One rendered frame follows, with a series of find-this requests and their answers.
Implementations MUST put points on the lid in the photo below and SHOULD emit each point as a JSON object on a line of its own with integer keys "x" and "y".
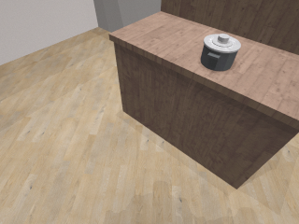
{"x": 231, "y": 46}

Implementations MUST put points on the pot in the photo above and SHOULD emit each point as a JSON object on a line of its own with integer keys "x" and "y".
{"x": 217, "y": 61}

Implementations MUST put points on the table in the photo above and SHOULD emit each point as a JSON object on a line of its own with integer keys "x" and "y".
{"x": 231, "y": 122}

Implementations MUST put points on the knob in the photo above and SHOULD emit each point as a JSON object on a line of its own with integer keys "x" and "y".
{"x": 223, "y": 37}

